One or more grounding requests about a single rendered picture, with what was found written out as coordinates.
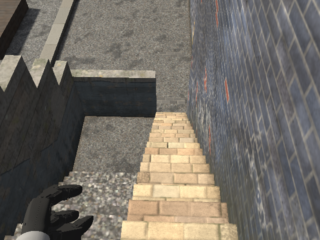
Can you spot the left robot hand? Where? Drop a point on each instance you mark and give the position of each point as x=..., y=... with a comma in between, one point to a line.
x=40, y=217

